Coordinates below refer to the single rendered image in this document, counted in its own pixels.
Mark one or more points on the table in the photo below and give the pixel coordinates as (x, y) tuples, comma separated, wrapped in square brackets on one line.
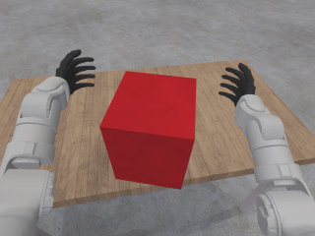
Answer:
[(81, 164)]

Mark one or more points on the carton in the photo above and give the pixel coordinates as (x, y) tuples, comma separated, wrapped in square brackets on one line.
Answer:
[(149, 128)]

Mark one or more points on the robot left upper arm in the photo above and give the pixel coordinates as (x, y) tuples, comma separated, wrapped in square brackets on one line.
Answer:
[(25, 195)]

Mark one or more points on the right robot hand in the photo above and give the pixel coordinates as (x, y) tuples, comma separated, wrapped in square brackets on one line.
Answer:
[(245, 84)]

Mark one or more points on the robot right forearm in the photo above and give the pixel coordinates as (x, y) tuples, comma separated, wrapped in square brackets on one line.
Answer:
[(274, 164)]

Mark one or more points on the robot left forearm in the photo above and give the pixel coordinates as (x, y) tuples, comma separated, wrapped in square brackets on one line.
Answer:
[(32, 144)]

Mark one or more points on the robot right upper arm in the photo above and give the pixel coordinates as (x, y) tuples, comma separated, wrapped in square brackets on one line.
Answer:
[(286, 213)]

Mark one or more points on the left robot hand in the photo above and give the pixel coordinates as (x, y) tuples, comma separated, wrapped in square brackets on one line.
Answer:
[(68, 70)]

